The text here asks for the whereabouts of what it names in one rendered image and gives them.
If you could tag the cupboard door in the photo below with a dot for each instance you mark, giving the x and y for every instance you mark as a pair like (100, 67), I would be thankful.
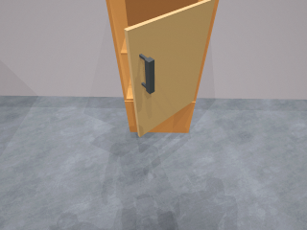
(176, 41)

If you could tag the handle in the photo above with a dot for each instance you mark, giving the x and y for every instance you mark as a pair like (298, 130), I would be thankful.
(149, 74)

